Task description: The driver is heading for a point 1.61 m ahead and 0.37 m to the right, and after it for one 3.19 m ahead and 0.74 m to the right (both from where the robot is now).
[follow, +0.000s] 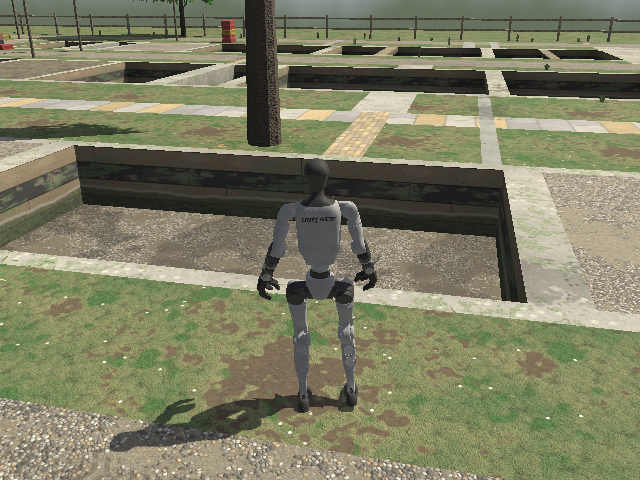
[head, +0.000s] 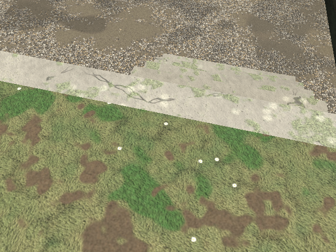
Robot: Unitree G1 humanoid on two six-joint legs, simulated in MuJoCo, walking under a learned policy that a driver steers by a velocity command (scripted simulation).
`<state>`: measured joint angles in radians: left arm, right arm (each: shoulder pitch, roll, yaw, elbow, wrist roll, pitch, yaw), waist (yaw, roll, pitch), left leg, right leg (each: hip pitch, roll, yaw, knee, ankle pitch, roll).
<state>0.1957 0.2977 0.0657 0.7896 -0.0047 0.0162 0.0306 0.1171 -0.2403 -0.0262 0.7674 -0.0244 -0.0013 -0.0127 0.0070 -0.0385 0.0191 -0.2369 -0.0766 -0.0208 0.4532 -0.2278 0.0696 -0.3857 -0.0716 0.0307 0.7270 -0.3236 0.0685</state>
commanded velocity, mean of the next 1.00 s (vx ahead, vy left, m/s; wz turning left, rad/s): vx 0.09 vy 0.00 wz -0.38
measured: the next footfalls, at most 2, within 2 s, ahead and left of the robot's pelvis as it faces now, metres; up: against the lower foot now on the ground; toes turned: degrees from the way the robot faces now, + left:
right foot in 0.06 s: +0.04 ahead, -0.15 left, +0.00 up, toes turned -2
right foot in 0.84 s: -0.01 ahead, -0.15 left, +0.00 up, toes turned -31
